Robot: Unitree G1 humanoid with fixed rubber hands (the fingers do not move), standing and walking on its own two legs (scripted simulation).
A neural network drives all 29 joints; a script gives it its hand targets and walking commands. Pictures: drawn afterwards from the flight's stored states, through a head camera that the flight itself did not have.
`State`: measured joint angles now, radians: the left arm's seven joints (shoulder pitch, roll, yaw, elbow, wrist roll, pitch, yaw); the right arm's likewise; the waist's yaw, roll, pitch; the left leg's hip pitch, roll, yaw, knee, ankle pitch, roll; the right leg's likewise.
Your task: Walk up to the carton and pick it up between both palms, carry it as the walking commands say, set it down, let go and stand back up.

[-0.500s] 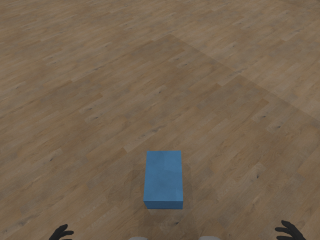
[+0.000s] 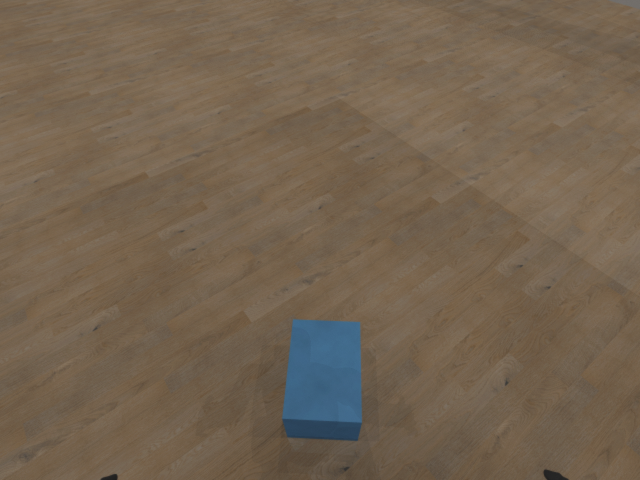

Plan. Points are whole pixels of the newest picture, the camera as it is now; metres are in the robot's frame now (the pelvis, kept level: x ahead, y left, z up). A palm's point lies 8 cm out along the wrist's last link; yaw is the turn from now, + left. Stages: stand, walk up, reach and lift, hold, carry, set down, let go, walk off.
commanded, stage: walk up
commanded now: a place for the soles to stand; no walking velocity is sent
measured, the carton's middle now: (324, 378) +0.49 +0.02 -0.69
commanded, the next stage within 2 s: reach and lift in 1.28 s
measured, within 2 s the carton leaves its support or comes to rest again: neither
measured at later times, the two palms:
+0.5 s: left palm out of the picture +0.11 +0.30 -0.11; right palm out of the picture +0.11 -0.30 -0.12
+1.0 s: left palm out of the picture +0.12 +0.32 -0.11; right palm out of the picture +0.12 -0.29 -0.12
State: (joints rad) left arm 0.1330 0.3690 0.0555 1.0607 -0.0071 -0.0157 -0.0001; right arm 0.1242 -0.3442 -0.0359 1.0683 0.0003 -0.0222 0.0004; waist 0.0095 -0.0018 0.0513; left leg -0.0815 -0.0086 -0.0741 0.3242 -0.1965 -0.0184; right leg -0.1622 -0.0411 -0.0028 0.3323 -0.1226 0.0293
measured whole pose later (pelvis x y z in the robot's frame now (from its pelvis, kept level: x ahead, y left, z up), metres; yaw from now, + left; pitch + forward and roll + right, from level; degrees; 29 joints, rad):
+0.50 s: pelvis +0.03 +0.00 +0.00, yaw +0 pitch -2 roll +0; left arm 0.13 0.35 0.05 1.02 0.01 -0.03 0.01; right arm 0.14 -0.35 -0.04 1.05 -0.01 -0.02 -0.01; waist 0.00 0.02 0.05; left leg -0.05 0.00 -0.08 0.34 -0.25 -0.01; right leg -0.13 -0.03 -0.01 0.35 -0.18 0.03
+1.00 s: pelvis +0.04 +0.01 +0.00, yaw +0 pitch -3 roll +0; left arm 0.14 0.35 0.04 1.04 0.00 -0.02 0.02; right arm 0.14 -0.35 -0.04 1.04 0.00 -0.01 -0.02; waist 0.01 0.00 0.07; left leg -0.03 -0.01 -0.07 0.34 -0.26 0.00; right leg -0.11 -0.05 0.00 0.35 -0.19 0.04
